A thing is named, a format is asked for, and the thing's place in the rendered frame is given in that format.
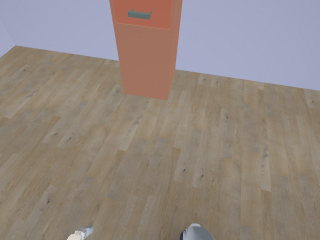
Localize handle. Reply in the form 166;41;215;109
128;9;152;20

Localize robot right shin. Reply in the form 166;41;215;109
189;223;201;228

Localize drawer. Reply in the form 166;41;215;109
113;0;172;29

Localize robot left hand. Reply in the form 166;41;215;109
67;226;94;240

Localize robot right thigh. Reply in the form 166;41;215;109
183;226;215;240

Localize cabinet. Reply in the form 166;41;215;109
109;0;183;101

